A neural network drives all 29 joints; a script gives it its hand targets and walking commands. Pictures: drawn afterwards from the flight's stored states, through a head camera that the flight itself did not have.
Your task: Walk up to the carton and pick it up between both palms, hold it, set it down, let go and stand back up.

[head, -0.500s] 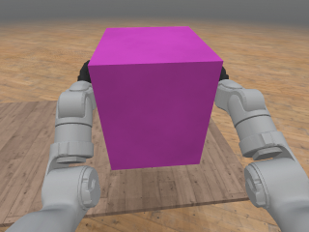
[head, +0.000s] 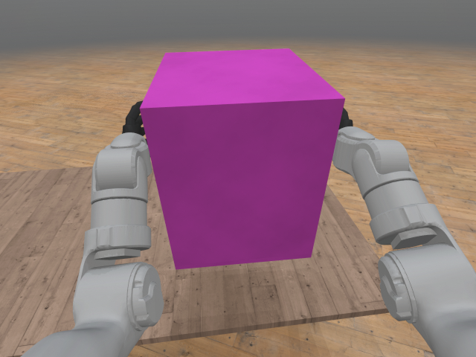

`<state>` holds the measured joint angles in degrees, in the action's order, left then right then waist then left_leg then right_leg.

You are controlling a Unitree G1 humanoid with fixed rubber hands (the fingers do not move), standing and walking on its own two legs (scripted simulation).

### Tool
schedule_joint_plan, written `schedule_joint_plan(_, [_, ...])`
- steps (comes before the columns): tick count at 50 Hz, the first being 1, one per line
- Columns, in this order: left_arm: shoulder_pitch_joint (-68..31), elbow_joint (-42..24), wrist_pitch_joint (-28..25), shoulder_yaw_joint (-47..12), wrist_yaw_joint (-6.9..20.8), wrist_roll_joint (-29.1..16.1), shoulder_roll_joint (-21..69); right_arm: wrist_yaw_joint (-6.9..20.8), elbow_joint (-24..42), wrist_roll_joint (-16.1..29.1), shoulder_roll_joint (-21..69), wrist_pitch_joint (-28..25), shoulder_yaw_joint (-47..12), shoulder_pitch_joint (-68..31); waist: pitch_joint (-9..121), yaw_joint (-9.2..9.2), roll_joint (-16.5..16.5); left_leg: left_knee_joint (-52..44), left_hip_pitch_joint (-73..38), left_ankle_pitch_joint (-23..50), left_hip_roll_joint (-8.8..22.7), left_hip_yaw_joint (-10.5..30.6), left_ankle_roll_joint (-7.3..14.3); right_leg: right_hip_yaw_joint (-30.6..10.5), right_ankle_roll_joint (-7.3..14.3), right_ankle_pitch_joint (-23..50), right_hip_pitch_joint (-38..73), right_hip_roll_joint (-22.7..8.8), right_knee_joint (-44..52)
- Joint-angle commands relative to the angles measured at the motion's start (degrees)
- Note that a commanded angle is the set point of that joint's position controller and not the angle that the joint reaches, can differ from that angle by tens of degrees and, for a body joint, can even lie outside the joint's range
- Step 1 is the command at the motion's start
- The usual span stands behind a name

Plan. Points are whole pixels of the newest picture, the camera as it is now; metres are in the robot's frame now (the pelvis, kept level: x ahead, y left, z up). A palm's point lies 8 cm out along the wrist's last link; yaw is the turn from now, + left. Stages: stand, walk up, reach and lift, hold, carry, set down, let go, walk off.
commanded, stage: hold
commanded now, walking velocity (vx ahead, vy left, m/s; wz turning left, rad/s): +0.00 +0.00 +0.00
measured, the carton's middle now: (236, 152) +0.41 +0.01 +0.24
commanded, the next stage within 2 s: none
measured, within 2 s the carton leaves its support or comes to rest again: neither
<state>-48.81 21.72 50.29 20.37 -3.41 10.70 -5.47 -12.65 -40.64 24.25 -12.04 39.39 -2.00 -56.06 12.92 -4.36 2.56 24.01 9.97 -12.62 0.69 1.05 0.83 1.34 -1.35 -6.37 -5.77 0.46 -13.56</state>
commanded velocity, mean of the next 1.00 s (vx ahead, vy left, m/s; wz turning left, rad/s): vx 0.00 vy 0.00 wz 0.00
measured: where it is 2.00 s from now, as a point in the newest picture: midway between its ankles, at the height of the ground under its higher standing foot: outside the picture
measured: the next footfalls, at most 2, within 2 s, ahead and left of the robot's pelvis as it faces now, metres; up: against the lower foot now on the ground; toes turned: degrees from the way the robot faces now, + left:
none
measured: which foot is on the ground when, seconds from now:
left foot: down 0.00-1.00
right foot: down 0.00-1.00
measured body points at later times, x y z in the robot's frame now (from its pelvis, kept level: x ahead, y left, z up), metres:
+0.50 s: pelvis -0.01 -0.01 +0.00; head -0.10 +0.00 +0.44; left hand +0.38 +0.16 +0.28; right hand +0.38 -0.17 +0.28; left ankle +0.00 +0.10 -0.75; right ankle +0.01 -0.14 -0.75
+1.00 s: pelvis +0.00 -0.01 +0.00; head -0.09 +0.00 +0.44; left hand +0.38 +0.17 +0.27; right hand +0.38 -0.16 +0.27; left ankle +0.00 +0.10 -0.75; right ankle +0.01 -0.14 -0.75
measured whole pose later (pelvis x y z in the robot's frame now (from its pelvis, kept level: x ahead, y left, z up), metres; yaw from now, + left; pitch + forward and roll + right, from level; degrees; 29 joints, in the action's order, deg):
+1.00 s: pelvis +0.00 -0.01 +0.00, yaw +1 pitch +0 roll -2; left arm -49.4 23.6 48.6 19.1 -4.4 8.2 -6.9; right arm -13.6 -40.2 24.9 -11.8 38.3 -1.9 -55.3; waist 13.2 -4.3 2.1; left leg 24.4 11.6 -12.5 1.1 2.0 0.2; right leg 2.1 -0.9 -6.5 -7.1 1.0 -14.0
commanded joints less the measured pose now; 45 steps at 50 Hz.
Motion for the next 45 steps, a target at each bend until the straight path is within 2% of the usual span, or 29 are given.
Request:
schedule_joint_plan(1, [-51.4, -10.5, -6.1, -25.6, 10.5, -13.6, 35.7, 7.7, 24.5, 8.6, 37.5, -4.7, -10.4, -55.6, 21.7, -0.07, 0.0, -1.9, -5.6, 18.6, -2.3, 1.4, -4.7, -0.8, 0.2, 11.6, 8.2, 4.8, -1.2])
schedule_joint_plan(6, [-55.5, -7.8, -7.2, -26.0, 10.5, -14.7, 35.9, 7.7, 17.6, 5.8, 36.9, -4.2, -6.7, -54.3, 17.8, -2.4, 1.9, -4.1, -3.4, 12.2, -2.2, 2.2, -4.3, -1.4, 0.6, 6.6, 6.1, 3.6, -0.3])
schedule_joint_plan(7, [-56.0, -7.3, -7.5, -25.7, 10.5, -14.7, 36.1, 7.9, 18.9, 5.7, 38.0, -4.7, -7.4, -55.5, 19.9, -1.52, 1.5, -4.0, -3.3, 11.7, -2.1, 2.0, -4.1, -0.8, 0.6, 6.2, 6.6, 3.8, -0.8])
schedule_joint_plan(9, [-55.8, -5.6, -8.0, -26.3, 10.1, -15.0, 36.8, 7.9, 17.0, 5.6, 37.3, -4.9, -6.7, -56.0, 19.6, -2.05, 3.3, -3.8, -2.6, 11.3, -2.1, 2.2, -4.3, -1.6, 0.8, 6.4, 6.5, 3.5, -0.4])
schedule_joint_plan(10, [-57.0, -6.9, -8.5, -26.1, 10.0, -15.0, 36.3, 8.1, 17.2, 5.8, 38.2, -4.9, -6.6, -55.7, 20.5, -1.63, 1.9, -4.0, -3.0, 11.6, -2.2, 1.9, -4.1, -1.2, 0.4, 6.7, 6.8, 3.7, -0.8])
schedule_joint_plan(11, [-55.2, -2.9, -8.2, -24.3, 9.9, -14.3, 35.3, 8.0, 15.9, 5.8, 37.1, -4.7, -6.5, -55.3, 19.3, -1.87, 1.7, -4.4, -2.6, 10.6, -2.3, 1.9, -3.8, -1.6, 0.1, 6.5, 6.6, 3.5, -0.5])
schedule_joint_plan(12, [-54.5, -6.0, -8.8, -24.7, 9.9, -14.8, 35.7, 8.1, 17.1, 6.4, 38.0, -5.1, -7.2, -55.4, 22.0, -0.88, 1.6, -3.7, -3.7, 12.8, -2.4, 1.8, -3.8, -1.6, 0.7, 8.1, 7.9, 3.7, -1.0])
schedule_joint_plan(13, [-53.5, -3.0, -8.3, -24.3, 9.9, -14.4, 35.0, 7.9, 15.9, 6.7, 37.6, -4.9, -7.4, -54.8, 21.1, -0.92, 1.8, -3.5, -3.3, 13.0, -2.5, 1.4, -4.0, -1.8, 0.4, 8.0, 7.6, 3.7, -0.8])
schedule_joint_plan(14, [-54.7, -8.9, -9.3, -26.0, 9.5, -15.5, 35.9, 8.0, 18.9, 7.9, 38.7, -5.5, -8.8, -55.2, 25.4, -0.86, 2.6, -2.8, -5.3, 16.4, -2.3, 1.4, -4.4, -1.4, 0.6, 10.7, 9.0, 4.1, -1.7])
schedule_joint_plan(15, [-54.6, -5.9, -8.8, -24.8, 9.6, -14.4, 35.2, 7.9, 17.0, 7.5, 37.9, -4.9, -8.6, -54.4, 23.6, -0.97, 2.3, -2.8, -4.6, 15.0, -2.6, 1.8, -4.3, -1.3, 0.2, 9.4, 7.8, 4.2, -0.9])
schedule_joint_plan(16, [-54.3, -8.1, -9.1, -24.9, 9.3, -14.7, 35.3, 8.0, 19.8, 8.8, 38.8, -5.3, -9.4, -55.4, 25.3, -0.06, 1.7, -2.5, -4.9, 15.8, -2.6, 1.6, -4.2, -1.4, -0.1, 10.3, 8.2, 4.2, -1.7])
schedule_joint_plan(18, [-53.9, -1.5, -8.7, -22.1, 9.2, -13.7, 33.2, 7.7, 17.0, 7.7, 38.8, -4.8, -8.5, -56.2, 18.9, 0.03, -0.5, -3.6, -1.9, 11.6, -2.9, 1.3, -3.3, -1.8, -0.6, 7.0, 6.9, 3.8, -0.4])
schedule_joint_plan(19, [-54.2, -3.0, -8.9, -21.8, 9.2, -13.4, 33.8, 7.6, 17.9, 8.0, 38.5, -5.2, -8.8, -57.0, 19.4, 1.09, 0.1, -3.5, -2.3, 11.7, -2.8, 1.4, -2.8, -1.9, -0.2, 6.6, 6.6, 3.9, -0.5])
schedule_joint_plan(22, [-54.8, -4.6, -9.0, -22.9, 8.8, -14.2, 34.8, 7.4, 18.5, 9.0, 39.0, -5.6, -9.7, -56.6, 21.1, 0.93, 0.2, -2.9, -3.0, 12.8, -2.4, 1.3, -3.3, -1.8, -0.1, 6.9, 6.4, 4.3, -1.0])
schedule_joint_plan(23, [-53.3, -1.5, -8.7, -22.4, 8.9, -14.1, 34.4, 7.3, 18.8, 7.7, 39.5, -5.5, -8.7, -57.2, 19.5, 0.42, 0.1, -3.1, -2.6, 12.3, -2.7, 1.1, -3.1, -1.8, -0.1, 6.8, 5.9, 4.0, -0.3])
schedule_joint_plan(24, [-55.4, -5.4, -9.3, -23.6, 8.8, -15.0, 35.3, 7.2, 20.9, 8.4, 39.6, -6.0, -8.9, -58.9, 22.3, 0.2, 0.1, -2.5, -3.3, 13.7, -2.7, 1.4, -3.1, -1.4, -0.2, 8.2, 7.1, 4.0, -0.8])
schedule_joint_plan(25, [-56.0, -3.3, -9.0, -23.0, 9.0, -14.4, 34.6, 7.2, 17.4, 7.7, 39.4, -5.2, -7.9, -56.8, 20.6, -0.77, -0.2, -3.2, -2.9, 11.5, -2.8, 1.6, -3.5, -1.7, -0.4, 6.4, 5.7, 3.9, -0.2])
schedule_joint_plan(26, [-56.5, -7.6, -9.5, -24.5, 8.7, -15.6, 35.5, 7.3, 19.9, 8.6, 40.0, -5.7, -9.1, -56.4, 24.3, -0.1, 0.5, -2.6, -4.8, 14.7, -2.3, 1.8, -3.7, -1.3, -0.2, 9.1, 6.9, 4.2, -1.2])
schedule_joint_plan(27, [-55.3, -6.7, -9.1, -24.9, 8.6, -15.5, 35.1, 7.1, 20.8, 9.1, 39.1, -5.5, -8.9, -55.8, 23.7, -1.44, 0.2, -2.0, -5.1, 15.9, -2.9, 1.8, -3.8, -1.5, -0.6, 10.7, 6.9, 4.0, -1.2])
schedule_joint_plan(29, [-56.3, -7.3, -9.1, -24.6, 8.7, -15.7, 34.7, 6.8, 21.5, 9.2, 39.7, -5.1, -9.2, -56.2, 23.8, -0.76, 0.7, -2.1, -4.1, 14.5, -2.9, 1.7, -3.6, -1.7, -0.9, 9.8, 6.9, 3.9, -1.1])
schedule_joint_plan(32, [-54.7, -2.1, -8.6, -22.1, 9.2, -14.3, 33.5, 6.5, 18.4, 7.9, 39.4, -4.3, -8.8, -55.6, 18.8, -0.73, -0.1, -3.5, -1.8, 10.7, -3.0, 2.2, -2.8, -2.1, -1.0, 7.2, 6.3, 3.4, -0.1])
schedule_joint_plan(33, [-55.1, -7.0, -9.0, -24.6, 9.1, -14.9, 35.6, 6.6, 21.4, 8.7, 39.8, -5.2, -9.2, -56.9, 22.0, 0.01, 1.9, -2.8, -3.9, 13.2, -3.0, 1.8, -3.3, -2.2, -0.4, 8.5, 6.6, 3.6, -0.9])
schedule_joint_plan(34, [-52.7, -4.1, -8.4, -24.3, 9.2, -14.9, 35.0, 6.4, 19.9, 8.6, 39.5, -4.8, -10.0, -54.7, 21.7, -0.84, 1.6, -2.4, -3.7, 14.4, -2.9, 1.9, -3.6, -2.2, -0.4, 10.5, 7.0, 3.8, -0.8])
schedule_joint_plan(35, [-52.9, -8.2, -8.7, -25.2, 9.0, -15.6, 35.8, 6.4, 23.5, 9.9, 40.1, -5.1, -11.0, -55.6, 25.7, -0.25, 1.4, -1.7, -5.3, 17.8, -2.9, 2.0, -3.9, -2.0, -0.7, 13.5, 8.9, 4.1, -1.4])
schedule_joint_plan(36, [-51.6, -5.7, -8.2, -24.4, 9.1, -15.0, 34.3, 6.1, 21.9, 10.2, 39.4, -4.5, -11.0, -54.4, 23.5, -0.84, 0.8, -1.5, -4.5, 17.7, -3.0, 1.9, -4.1, -2.3, -0.9, 14.7, 9.1, 3.9, -1.2])
schedule_joint_plan(40, [-50.4, -9.3, -8.1, -24.7, 9.3, -14.9, 34.7, 5.7, 26.0, 10.7, 39.3, -4.9, -12.4, -54.5, 25.2, 0.41, 0.7, -0.9, -6.3, 20.1, -2.6, 1.8, -3.7, -1.8, -0.9, 15.8, 9.1, 4.6, -1.7])
schedule_joint_plan(42, [-52.8, -12.9, -8.3, -26.3, 9.3, -15.6, 35.8, 5.8, 27.3, 10.9, 40.4, -4.7, -12.8, -54.9, 25.7, 0.0, 1.2, -0.5, -6.9, 21.4, -2.9, 1.7, -4.2, -1.7, -0.9, 16.6, 9.5, 4.8, -2.0])
schedule_joint_plan(44, [-51.9, -11.5, -8.0, -25.3, 9.1, -15.1, 34.8, 6.2, 27.5, 11.0, 39.1, -4.7, -11.7, -54.2, 24.1, -0.03, 0.1, -0.8, -5.8, 19.9, -3.0, 2.3, -4.0, -1.8, -1.4, 15.5, 8.8, 4.5, -1.6])
schedule_joint_plan(45, [-51.8, -12.7, -8.1, -26.7, 9.0, -15.8, 35.6, 6.2, 27.0, 10.6, 39.5, -4.8, -12.0, -53.3, 24.9, -0.89, 1.5, -0.9, -7.0, 20.6, -3.0, 2.1, -4.3, -1.3, -1.1, 15.4, 8.2, 4.9, -1.4])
